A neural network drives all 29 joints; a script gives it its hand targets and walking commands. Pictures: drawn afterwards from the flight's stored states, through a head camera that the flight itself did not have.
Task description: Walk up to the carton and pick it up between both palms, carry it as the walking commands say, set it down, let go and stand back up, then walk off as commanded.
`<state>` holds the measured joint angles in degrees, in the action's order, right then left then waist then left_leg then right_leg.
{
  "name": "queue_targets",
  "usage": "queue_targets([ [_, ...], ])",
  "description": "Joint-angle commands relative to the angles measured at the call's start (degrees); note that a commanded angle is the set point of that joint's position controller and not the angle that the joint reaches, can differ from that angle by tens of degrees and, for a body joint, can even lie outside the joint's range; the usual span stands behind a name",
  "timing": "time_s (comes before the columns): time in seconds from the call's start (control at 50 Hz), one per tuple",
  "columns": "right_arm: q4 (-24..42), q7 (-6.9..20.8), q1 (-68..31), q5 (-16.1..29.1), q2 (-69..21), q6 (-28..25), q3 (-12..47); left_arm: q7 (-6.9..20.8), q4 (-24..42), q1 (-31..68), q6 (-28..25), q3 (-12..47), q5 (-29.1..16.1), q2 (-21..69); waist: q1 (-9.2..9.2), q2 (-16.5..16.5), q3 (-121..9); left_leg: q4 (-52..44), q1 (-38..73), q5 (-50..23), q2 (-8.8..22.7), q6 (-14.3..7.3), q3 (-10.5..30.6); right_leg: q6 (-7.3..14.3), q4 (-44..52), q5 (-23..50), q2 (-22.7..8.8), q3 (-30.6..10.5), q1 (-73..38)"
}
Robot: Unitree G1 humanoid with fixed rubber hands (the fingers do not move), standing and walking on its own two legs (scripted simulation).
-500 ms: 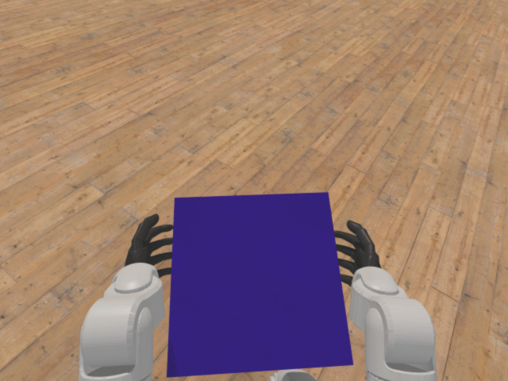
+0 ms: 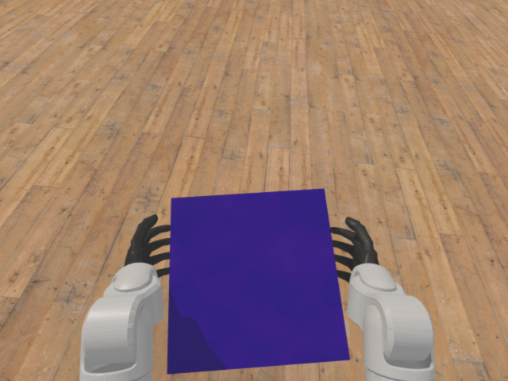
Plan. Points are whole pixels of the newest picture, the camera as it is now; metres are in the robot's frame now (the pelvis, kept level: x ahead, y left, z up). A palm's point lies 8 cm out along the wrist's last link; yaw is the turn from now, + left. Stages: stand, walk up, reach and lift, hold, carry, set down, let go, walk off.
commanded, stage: carry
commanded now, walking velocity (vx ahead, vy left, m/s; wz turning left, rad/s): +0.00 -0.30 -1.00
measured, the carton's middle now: (253, 277) +0.30 -0.01 -0.01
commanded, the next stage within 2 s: none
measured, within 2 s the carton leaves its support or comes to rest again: neither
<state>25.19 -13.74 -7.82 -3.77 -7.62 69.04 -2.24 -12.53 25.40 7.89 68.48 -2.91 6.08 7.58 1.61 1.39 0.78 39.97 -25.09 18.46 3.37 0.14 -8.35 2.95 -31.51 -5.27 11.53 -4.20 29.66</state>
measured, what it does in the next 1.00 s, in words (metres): steps to the right, turning right: right foot, then left foot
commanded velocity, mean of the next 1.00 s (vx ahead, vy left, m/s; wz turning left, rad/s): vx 0.00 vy -0.15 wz -0.38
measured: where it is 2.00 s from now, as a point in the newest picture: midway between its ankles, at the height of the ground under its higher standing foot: outside the picture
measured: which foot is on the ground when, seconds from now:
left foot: down 0.00-0.32, up 0.34-0.62, down 0.64-0.98, up 1.00-1.00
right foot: up 0.00-0.30, down 0.32-0.66, up 0.68-0.96, down 0.98-1.00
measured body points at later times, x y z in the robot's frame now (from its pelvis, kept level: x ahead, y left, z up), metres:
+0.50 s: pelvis -0.05 -0.22 -0.01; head -0.02 -0.25 +0.44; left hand +0.28 -0.24 +0.07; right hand +0.12 -0.49 +0.06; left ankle +0.00 -0.10 -0.65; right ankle +0.01 -0.35 -0.72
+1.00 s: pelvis -0.15 -0.37 +0.00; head -0.17 -0.33 +0.45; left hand +0.16 -0.40 +0.11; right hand -0.03 -0.64 +0.11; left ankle -0.02 -0.23 -0.71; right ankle -0.20 -0.50 -0.73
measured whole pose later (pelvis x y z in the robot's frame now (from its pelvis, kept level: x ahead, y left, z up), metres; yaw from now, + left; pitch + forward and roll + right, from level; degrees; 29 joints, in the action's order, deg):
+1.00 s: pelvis -0.15 -0.37 +0.00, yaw -35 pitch +3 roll -2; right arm 24.2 -12.4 -6.7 -5.7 -7.4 73.1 -3.5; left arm -14.1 23.5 10.1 73.1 -1.1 6.3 7.9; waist 0.0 0.6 -8.2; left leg 39.2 -25.0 18.3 14.2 6.0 -6.2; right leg -0.5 -30.0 -10.9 -1.4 3.5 21.5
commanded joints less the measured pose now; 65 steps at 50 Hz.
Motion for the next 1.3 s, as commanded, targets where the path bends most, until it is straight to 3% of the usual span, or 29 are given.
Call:
queue_targets([
  [0.0, 6.42, 15.77, -18.50, 20.07, -57.48, -2.70, 31.47, 14.26, 11.40, 23.81, -0.46, 39.57, -22.27, 55.75, 0.92, -28.54, -22.95, -24.94, 26.60, -10.82, 39.90, -12.57, 33.78, -7.52, -25.16, -24.18, -8.57, 3.69, 17.16],
  [0.02, 8.00, 15.81, -19.07, 20.09, -56.82, -2.40, 32.09, 14.03, 12.27, 25.05, -0.26, 39.45, -22.03, 55.02, -0.30, -17.97, -20.00, -22.88, 25.24, -21.72, 38.06, -11.97, 28.68, -5.56, -34.63, -19.00, -13.80, 0.44, 19.74],
  [0.06, 8.83, 15.78, -20.63, 19.46, -55.75, -2.06, 31.70, 13.82, 10.73, 23.58, 0.38, 39.78, -22.90, 55.82, -1.48, -7.21, -19.20, -16.64, 24.92, -31.18, 28.29, -4.67, 12.28, -4.20, -37.84, -13.07, -15.69, -1.57, 16.88],
  [0.14, 8.69, 15.27, -20.02, 19.01, -51.13, -0.58, 29.60, 13.23, 6.67, 20.44, 1.78, 37.70, -21.71, 53.58, -0.73, -15.85, -17.38, -12.90, 23.72, -45.89, 21.88, -0.12, -3.24, -6.95, -27.40, -14.84, -12.64, 7.91, 10.37],
  [0.26, 5.21, 14.47, -20.72, 17.96, -48.98, 1.45, 27.56, 12.90, 2.74, 21.86, 4.27, 35.13, -22.13, 51.61, 0.28, -20.34, -18.84, -7.43, 20.50, -29.35, 23.42, 4.88, -9.28, -6.47, -2.38, -9.89, -11.34, 13.82, -2.53],
  [0.3, 3.69, 14.27, -21.71, 17.77, -49.29, 2.07, 28.04, 13.40, -0.32, 19.86, 4.69, 33.63, -22.06, 51.94, -1.85, -6.75, -20.91, 7.64, 10.19, -10.05, 19.79, 7.99, -9.56, -3.80, 5.09, -2.13, -9.89, 9.28, -16.53],
  [0.32, 3.22, 14.26, -22.07, 17.67, -49.65, 2.53, 29.09, 13.61, -2.01, 18.63, 4.71, 31.97, -21.08, 50.70, -2.03, 10.95, -18.89, 21.39, -6.37, 19.99, 12.97, 10.44, -10.71, 0.31, 9.35, 15.38, -20.98, -8.32, -23.26],
  [0.34, 5.63, 14.51, -23.91, 19.06, -51.70, 2.74, 32.20, 13.40, -0.81, 17.00, 4.06, 30.27, -20.80, 50.68, -2.29, 25.45, -20.91, 31.31, -17.97, 30.28, 5.91, 10.85, -3.78, 6.07, 5.72, 32.18, -26.63, -22.68, -27.47],
  [0.36, 5.68, 14.73, -25.65, 20.17, -54.55, 2.38, 33.37, 13.53, 0.75, 17.56, 3.32, 30.25, -21.37, 52.66, -1.95, 20.04, -23.45, 35.74, -17.85, 25.61, 6.54, 9.51, 2.81, 6.38, 1.80, 35.37, -23.75, -16.57, -28.51],
  [0.42, 8.34, 15.82, -29.93, 23.78, -61.77, 0.36, 37.30, 14.65, 3.44, 19.80, 0.18, 30.96, -21.63, 59.37, -1.38, 13.60, -28.09, 34.39, -13.53, 10.74, 6.85, 8.42, 5.05, 4.19, 1.64, 24.31, -19.77, -7.18, -24.30],
  [0.52, 10.86, 16.82, -28.17, 24.94, -61.24, -1.84, 38.15, 14.20, 6.63, 18.11, -2.21, 33.17, -20.43, 60.56, -1.87, 7.18, -29.51, 16.74, -1.38, 10.95, 1.50, 3.70, 4.46, 5.98, 11.25, 7.19, -21.95, -11.15, -17.22],
  [0.6, 8.56, 17.06, -22.80, 23.37, -57.77, -1.46, 35.91, 13.24, 8.08, 16.88, -1.40, 35.63, -19.84, 57.46, -1.61, 5.58, -28.88, -6.91, 14.66, 5.37, -0.49, -0.80, 3.86, 0.84, 18.09, -2.24, -20.22, -12.74, -11.50],
  [0.62, 7.92, 17.00, -21.26, 22.96, -57.33, -1.32, 35.06, 12.93, 9.09, 17.92, -1.04, 36.50, -20.26, 56.72, -0.59, 3.56, -28.82, -17.53, 24.31, 1.08, 1.28, -1.81, 1.83, -4.10, 17.66, -5.82, -16.97, -8.38, -6.87],
  [0.64, 6.71, 16.93, -18.08, 21.44, -56.17, -1.53, 33.42, 12.99, 10.75, 18.82, -0.43, 38.08, -20.74, 56.58, 0.47, -8.12, -24.58, -23.32, 29.29, 8.24, 10.37, -4.77, 10.41, -11.20, 11.85, -7.22, -9.90, 0.84, 3.52],
  [0.66, 5.95, 16.81, -16.95, 20.34, -55.84, -1.73, 31.95, 13.05, 11.55, 21.69, 0.17, 40.29, -21.63, 56.10, 0.81, -26.83, -21.35, -25.84, 21.15, 5.53, 26.53, -10.52, 30.35, -7.07, -12.00, -20.25, -7.91, 2.26, 7.10],
  [0.68, 8.76, 16.91, -18.54, 20.82, -55.26, -1.48, 32.68, 12.98, 12.80, 23.83, 0.28, 40.20, -21.71, 56.21, 0.03, -20.05, -17.99, -25.34, 19.63, -6.60, 29.43, -11.56, 27.84, -5.40, -20.14, -19.12, -10.55, 3.42, 12.20],
  [0.72, 8.92, 16.55, -19.58, 19.73, -53.29, -0.44, 32.34, 12.87, 9.54, 22.14, 1.30, 39.26, -22.22, 55.69, -0.62, -6.31, -16.84, -22.44, 16.46, -13.42, 22.51, -6.94, 17.81, -4.41, -24.71, -13.32, -12.23, 2.12, 8.65],
  [0.76, 8.60, 15.98, -18.15, 18.82, -51.05, 0.40, 30.86, 12.77, 6.61, 19.14, 2.39, 38.29, -21.57, 53.84, -0.51, -7.02, -16.33, -19.17, 17.82, -22.66, 16.55, -4.00, 9.21, -4.88, -22.43, -11.62, -10.73, 4.44, 6.83],
  [0.82, 8.92, 15.62, -19.32, 18.50, -48.54, 1.42, 29.55, 12.43, 4.56, 19.04, 3.45, 37.68, -21.57, 53.02, -0.39, -13.25, -16.89, -17.04, 15.98, -27.82, 15.85, -3.54, 5.99, -6.04, -16.10, -14.22, -9.71, 9.65, 2.61],
  [0.88, 6.76, 15.46, -19.14, 18.04, -47.81, 2.43, 28.87, 12.27, 2.28, 19.04, 4.51, 36.21, -21.48, 52.46, 0.12, -16.37, -18.00, -14.61, 13.89, -20.86, 14.91, -2.56, 4.32, -5.75, -4.96, -12.60, -8.62, 12.81, -2.73],
  [0.92, 5.62, 15.45, -19.97, 18.30, -48.22, 2.61, 28.78, 12.38, 0.83, 19.05, 4.72, 35.12, -21.31, 52.76, -0.61, -13.19, -19.50, -9.86, 9.36, -12.44, 12.84, 0.11, 1.81, -4.40, 6.39, -5.61, -8.46, 13.62, -12.05],
  [0.94, 5.18, 15.43, -20.33, 18.56, -48.53, 2.53, 28.97, 12.54, 0.39, 19.11, 4.65, 34.40, -20.99, 52.63, -0.64, -9.15, -20.85, -6.22, 5.84, -5.79, 10.79, 2.19, 0.19, -3.85, 10.57, -3.07, -12.22, 10.36, -17.93],
  [0.98, 6.22, 15.35, -22.64, 19.34, -49.32, 2.97, 30.82, 12.68, -0.72, 19.19, 4.21, 32.75, -20.37, 52.55, -1.11, 11.49, -21.08, 6.50, -9.16, 12.89, 3.95, 6.48, -2.22, 2.80, 11.43, 13.60, -30.76, -13.12, -23.62],
  [1.0, 7.35, 15.47, -27.48, 20.87, -51.55, 2.73, 32.90, 12.97, 0.29, 19.67, 3.80, 32.27, -20.55, 54.51, -1.33, 10.56, -19.12, 14.56, -9.49, 16.61, 4.49, 6.26, 2.60, 3.42, 9.95, 23.68, -29.51, -10.53, -21.80],
  [1.02, 8.08, 15.62, -28.55, 21.59, -53.29, 2.93, 34.63, 13.24, 0.43, 19.24, 3.26, 31.42, -20.56, 55.18, -1.80, 13.23, -22.30, 15.45, -9.24, 14.13, 3.80, 5.18, 3.48, 5.44, 8.42, 20.98, -29.69, -8.33, -22.63],
  [1.08, 9.07, 16.45, -31.55, 24.00, -58.55, 1.77, 37.12, 13.85, 2.65, 20.02, 1.24, 31.22, -20.46, 58.89, -1.56, 10.02, -22.01, 16.72, -4.66, 6.74, 1.93, 3.87, 4.57, 4.32, 10.62, 5.31, -24.52, -1.72, -16.15],
  [1.2, 8.71, 15.76, -26.56, 22.60, -56.48, 1.04, 36.22, 13.77, 3.74, 17.69, 0.61, 33.10, -20.98, 56.94, -1.30, 6.46, -25.26, -14.86, 8.48, -0.60, -0.30, 0.77, 2.75, 2.63, 9.72, -4.25, -22.22, -4.89, -18.37],
  [1.24, 6.48, 15.71, -23.93, 20.80, -54.69, 1.16, 34.10, 13.88, 4.06, 17.79, 1.39, 34.38, -21.39, 55.44, -1.40, -2.19, -22.49, -16.17, 9.67, -0.96, 5.41, -0.96, 9.18, -0.44, 10.19, -7.23, -18.64, -1.77, -13.92],
  [1.28, 5.35, 15.87, -23.20, 20.15, -54.67, 1.13, 33.38, 14.00, 4.67, 20.86, 1.78, 35.79, -22.17, 55.29, -1.28, -5.27, -20.22, -16.52, 6.75, -0.94, 5.06, -0.15, 7.03, -0.50, 10.06, -6.51, -17.66, -1.02, -14.62],
])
